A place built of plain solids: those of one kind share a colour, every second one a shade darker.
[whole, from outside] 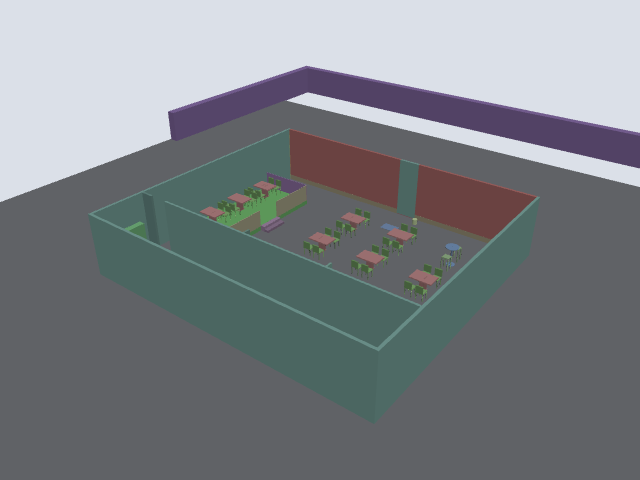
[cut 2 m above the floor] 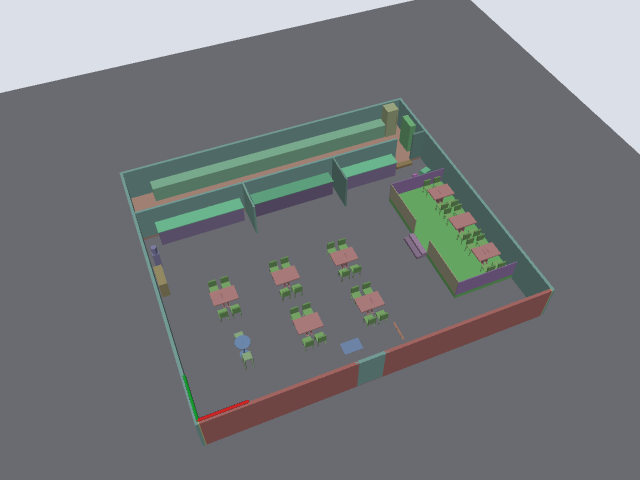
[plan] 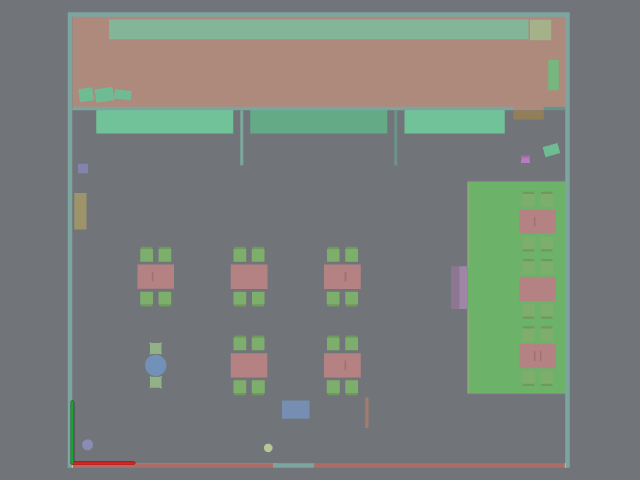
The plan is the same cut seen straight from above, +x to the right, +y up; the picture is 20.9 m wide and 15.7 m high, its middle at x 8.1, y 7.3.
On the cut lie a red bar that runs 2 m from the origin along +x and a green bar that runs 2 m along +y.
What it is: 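A food court's seating hall of the 2010s to 2020s; 16.1 x 14.6 m, ceiling 3.4 m, a street door 0.95 x 2.1 m in the glazed front; tables 0.75 m, chairs 0.45 m, bar tops 1.06 m, a counter 1.0 m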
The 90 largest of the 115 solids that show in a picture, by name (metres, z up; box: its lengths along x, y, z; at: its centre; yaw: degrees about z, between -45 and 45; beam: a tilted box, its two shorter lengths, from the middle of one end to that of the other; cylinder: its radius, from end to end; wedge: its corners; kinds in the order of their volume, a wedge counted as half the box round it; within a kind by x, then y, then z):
{
 "street_hedge_1": {"box": [39.8, 0.6, 2.25], "at": [8.06, -16.3, 1.07]},
 "street_hedge_2": {"box": [0.6, 16.6, 2.25], "at": [27.66, -8.3, 1.07]},
 "wall_1": {"box": [0.15, 14.9, 3.47], "at": [-0.07, 7.3, 1.69]},
 "wall_2": {"box": [14.42, 0.12, 3.47], "at": [7.21, 11.6, 1.69]},
 "wall_3": {"box": [1.5, 0.15, 3.47], "at": [7.31, -0.07, 1.69]},
 "wall_4": {"box": [16.42, 0.15, 3.47], "at": [8.06, 14.68, 1.69]},
 "wall_5": {"box": [0.7, 0.12, 3.47], "at": [15.77, 11.6, 1.69]},
 "wall_6": {"box": [0.15, 14.9, 3.47], "at": [16.2, 7.3, 1.69]},
 "zone_back_1": {"box": [16.12, 3.06, 0.2], "at": [8.06, 13.07, 0.05]},
 "counter_1": {"box": [4.44, 0.7, 1.05], "at": [3.02, 11.19, 0.47]},
 "counter_2": {"box": [4.44, 0.7, 1.05], "at": [8.06, 11.19, 0.47]},
 "counter_3": {"box": [3.24, 0.7, 1.05], "at": [12.5, 11.19, 0.47]},
 "back_worktop_1": {"box": [13.72, 0.65, 0.95], "at": [8.06, 14.19, 0.57]},
 "dais_1": {"box": [3.2, 6.99, 0.35], "at": [14.52, 5.75, 0.12]},
 "window_wall_1": {"box": [6.71, 0.15, 3.47], "at": [3.35, -0.07, 1.69]},
 "window_wall_2": {"box": [8.21, 0.15, 3.47], "at": [12.01, -0.07, 1.69]},
 "back_fridge_1": {"box": [0.7, 0.68, 1.9], "at": [15.32, 14.17, 1.05]},
 "kiosk_wall_1": {"box": [0.1, 1.8, 2.35], "at": [5.54, 10.64, 1.12]},
 "kiosk_wall_2": {"box": [0.1, 1.8, 2.35], "at": [10.58, 10.64, 1.12]},
 "shelf_1": {"box": [0.35, 1.0, 1.95], "at": [15.73, 12.7, 1.07]},
 "meeting_table_1": {"box": [1.2, 0.8, 0.07], "at": [2.73, 6.1, 0.71]},
 "meeting_table_2": {"box": [1.2, 0.8, 0.07], "at": [5.78, 3.2, 0.71]},
 "meeting_table_3": {"box": [1.2, 0.8, 0.07], "at": [5.78, 6.1, 0.71]},
 "meeting_table_4": {"box": [1.2, 0.8, 0.07], "at": [8.83, 3.2, 0.71]},
 "meeting_table_5": {"box": [1.2, 0.8, 0.07], "at": [8.83, 6.1, 0.71]},
 "meeting_table_6": {"box": [1.2, 0.8, 0.07], "at": [15.22, 3.5, 1.01]},
 "meeting_table_7": {"box": [1.2, 0.8, 0.07], "at": [15.22, 5.7, 1.01]},
 "meeting_table_8": {"box": [1.2, 0.8, 0.07], "at": [15.22, 7.9, 1.01]},
 "condiment_station_1": {"box": [0.4, 1.2, 1.0], "at": [0.26, 8.24, 0.45]},
 "side_chair_1": {"box": [0.38, 0.08, 0.38], "at": [2.43, 5.16, 0.65]},
 "side_chair_2": {"box": [0.42, 0.42, 0.04], "at": [2.43, 5.4, 0.43]},
 "side_chair_3": {"box": [0.42, 0.42, 0.04], "at": [2.43, 6.8, 0.43]},
 "side_chair_4": {"box": [0.38, 0.08, 0.38], "at": [2.43, 7.04, 0.65]},
 "side_chair_5": {"box": [0.38, 0.08, 0.38], "at": [3.03, 5.16, 0.65]},
 "side_chair_6": {"box": [0.42, 0.42, 0.04], "at": [3.03, 5.4, 0.43]},
 "side_chair_7": {"box": [0.42, 0.42, 0.04], "at": [3.03, 6.8, 0.43]},
 "side_chair_8": {"box": [0.38, 0.08, 0.38], "at": [3.03, 7.04, 0.65]},
 "side_chair_9": {"box": [0.38, 0.08, 0.38], "at": [5.48, 2.26, 0.65]},
 "side_chair_10": {"box": [0.42, 0.42, 0.04], "at": [5.48, 2.5, 0.43]},
 "side_chair_11": {"box": [0.42, 0.42, 0.04], "at": [5.48, 3.9, 0.43]},
 "side_chair_12": {"box": [0.38, 0.08, 0.38], "at": [5.48, 4.14, 0.65]},
 "side_chair_13": {"box": [0.38, 0.08, 0.38], "at": [5.48, 5.16, 0.65]},
 "side_chair_14": {"box": [0.38, 0.08, 0.38], "at": [5.48, 7.04, 0.65]},
 "side_chair_15": {"box": [0.38, 0.08, 0.38], "at": [6.08, 2.26, 0.65]},
 "side_chair_16": {"box": [0.42, 0.42, 0.04], "at": [6.08, 2.5, 0.43]},
 "side_chair_17": {"box": [0.38, 0.08, 0.38], "at": [6.08, 4.14, 0.65]},
 "side_chair_18": {"box": [0.38, 0.08, 0.38], "at": [6.08, 5.16, 0.65]},
 "side_chair_19": {"box": [0.38, 0.08, 0.38], "at": [6.08, 7.04, 0.65]},
 "side_chair_20": {"box": [0.38, 0.08, 0.38], "at": [8.53, 2.26, 0.65]},
 "side_chair_21": {"box": [0.38, 0.08, 0.38], "at": [8.53, 4.14, 0.65]},
 "side_chair_22": {"box": [0.38, 0.08, 0.38], "at": [8.53, 5.16, 0.65]},
 "side_chair_23": {"box": [0.38, 0.08, 0.38], "at": [8.53, 7.04, 0.65]},
 "side_chair_24": {"box": [0.38, 0.08, 0.38], "at": [9.13, 2.26, 0.65]},
 "side_chair_25": {"box": [0.38, 0.08, 0.38], "at": [9.13, 4.14, 0.65]},
 "side_chair_26": {"box": [0.38, 0.08, 0.38], "at": [9.13, 5.16, 0.65]},
 "side_chair_27": {"box": [0.38, 0.08, 0.38], "at": [9.13, 7.04, 0.65]},
 "side_chair_28": {"box": [0.38, 0.08, 0.38], "at": [14.92, 4.44, 0.95]},
 "side_chair_29": {"box": [0.38, 0.08, 0.38], "at": [14.92, 4.76, 0.95]},
 "side_chair_30": {"box": [0.38, 0.08, 0.38], "at": [14.92, 6.64, 0.95]},
 "side_chair_31": {"box": [0.38, 0.08, 0.38], "at": [14.92, 6.96, 0.95]},
 "side_chair_32": {"box": [0.38, 0.08, 0.38], "at": [14.92, 8.84, 0.95]},
 "side_chair_33": {"box": [0.38, 0.08, 0.38], "at": [15.52, 4.44, 0.95]},
 "side_chair_34": {"box": [0.38, 0.08, 0.38], "at": [15.52, 4.76, 0.95]},
 "side_chair_35": {"box": [0.38, 0.08, 0.38], "at": [15.52, 6.64, 0.95]},
 "side_chair_36": {"box": [0.38, 0.08, 0.38], "at": [15.52, 6.96, 0.95]},
 "counter_top_1": {"box": [4.48, 0.78, 0.04], "at": [3.02, 11.17, 1.02]},
 "counter_top_2": {"box": [4.48, 0.78, 0.04], "at": [8.06, 11.17, 1.02]},
 "counter_top_3": {"box": [3.28, 0.78, 0.04], "at": [12.5, 11.17, 1.02]},
 "box_cardboard_1": {"box": [0.47, 0.43, 0.29], "at": [0.45, 12.05, 0.24], "yaw": 8.2},
 "box_cardboard_2": {"box": [0.6, 0.44, 0.42], "at": [1.05, 12.05, 0.31], "yaw": 7.9},
 "box_cardboard_3": {"box": [0.55, 0.31, 0.31], "at": [1.65, 12.05, 0.26], "yaw": -7.7},
 "box_cardboard_4": {"box": [0.51, 0.34, 0.44], "at": [15.67, 10.24, 0.17], "yaw": 16.1},
 "stallriser_1": {"box": [6.71, 0.05, 0.35], "at": [3.35, -0.02, 0.12]},
 "stallriser_2": {"box": [8.21, 0.05, 0.35], "at": [12.01, -0.02, 0.12]},
 "dais_rail_end_1": {"box": [3.2, 0.04, 1.0], "at": [14.52, 2.27, 0.75]},
 "dais_rail_end_2": {"box": [3.2, 0.04, 1.0], "at": [14.52, 9.22, 0.75]},
 "dais_rail_front_1": {"box": [0.04, 2.79, 1.0], "at": [12.94, 3.65, 0.75]},
 "dais_rail_front_2": {"box": [0.04, 2.79, 1.0], "at": [12.94, 7.84, 0.75]},
 "dais_steps_1": {"box": [0.27, 1.4, 0.2], "at": [12.52, 5.75, 0.05]},
 "dais_steps_2": {"box": [0.27, 1.4, 0.35], "at": [12.79, 5.75, 0.12]},
 "water_cooler_1": {"box": [0.33, 0.31, 1.03], "at": [0.35, 9.64, 0.47]},
 "water_cooler_2": {"cylinder": 0.14, "from": [0.35, 9.64, 0.98], "to": [0.35, 9.64, 1.4]},
 "back_step_1": {"box": [1.0, 0.3, 0.2], "at": [14.92, 11.39, 0.05]},
 "plant_pot_1": {"cylinder": 0.18, "from": [0.5, 0.6, 0.0], "to": [0.5, 0.6, 0.38]},
 "door_mat_1": {"box": [0.9, 0.6, 0.07], "at": [7.31, 1.75, -0.02]},
 "bin_waste_1": {"cylinder": 0.14, "from": [6.41, 0.5, 0.0], "to": [6.41, 0.5, 0.31]},
 "bar_stool_1": {"box": [0.38, 0.36, 0.06], "at": [2.73, 2.65, 0.73]},
 "bar_stool_2": {"box": [0.38, 0.36, 0.06], "at": [2.73, 3.75, 0.73]},
 "bar_table_1": {"cylinder": 0.35, "from": [2.73, 3.2, 1.03], "to": [2.73, 3.2, 1.06]},
 "cable_protector_1": {"box": [0.1, 1.0, 0.07], "at": [9.63, 1.65, -0.01]}
}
